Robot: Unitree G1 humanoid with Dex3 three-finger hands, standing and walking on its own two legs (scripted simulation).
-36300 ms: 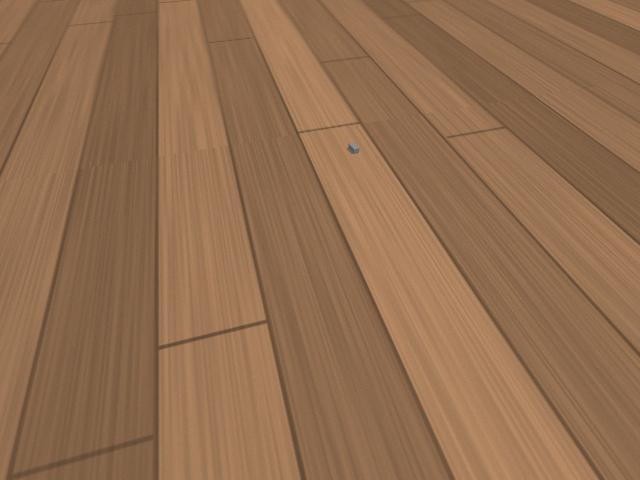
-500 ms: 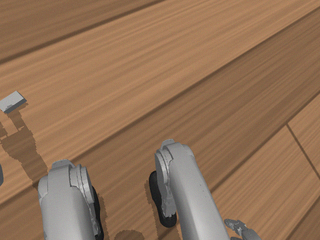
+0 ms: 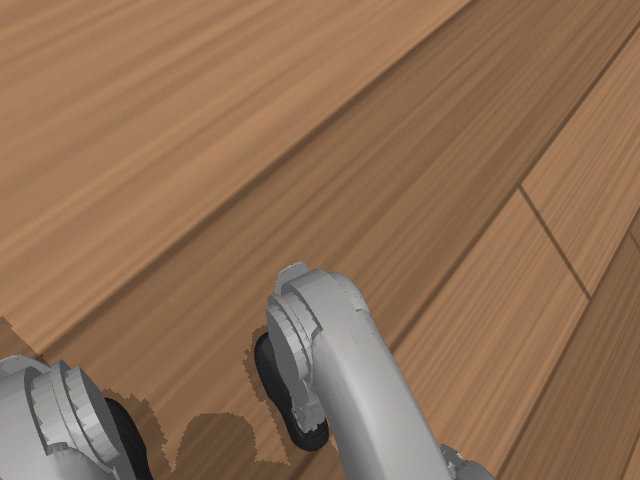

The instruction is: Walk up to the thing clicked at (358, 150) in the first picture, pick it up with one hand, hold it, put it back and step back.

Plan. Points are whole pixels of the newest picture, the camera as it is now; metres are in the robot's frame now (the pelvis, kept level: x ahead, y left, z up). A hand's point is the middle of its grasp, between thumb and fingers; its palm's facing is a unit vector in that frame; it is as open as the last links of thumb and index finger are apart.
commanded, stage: rest palm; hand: left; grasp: from above
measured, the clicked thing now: out of the picture +0.47 +0.39 -0.30
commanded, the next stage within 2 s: close in 1.66 s
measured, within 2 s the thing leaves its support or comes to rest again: neither
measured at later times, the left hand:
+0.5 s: hand out of the picture +0.45 +0.38 -0.23, palm faces -0.34 -0.27 -0.90, open 12.3 cm
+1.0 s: hand out of the picture +0.45 +0.37 -0.23, palm faces -0.34 -0.27 -0.90, open 12.6 cm
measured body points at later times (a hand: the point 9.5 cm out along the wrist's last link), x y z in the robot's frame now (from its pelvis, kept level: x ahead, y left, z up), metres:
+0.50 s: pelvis -0.01 +0.01 +0.00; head +0.27 +0.13 +0.32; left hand +0.47 +0.38 -0.18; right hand +0.03 -0.24 -0.06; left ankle +0.06 +0.14 -0.28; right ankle +0.10 -0.12 -0.28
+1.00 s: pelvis -0.01 +0.00 +0.00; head +0.28 +0.12 +0.32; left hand +0.46 +0.38 -0.18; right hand +0.02 -0.24 -0.06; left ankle +0.06 +0.14 -0.28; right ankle +0.10 -0.12 -0.28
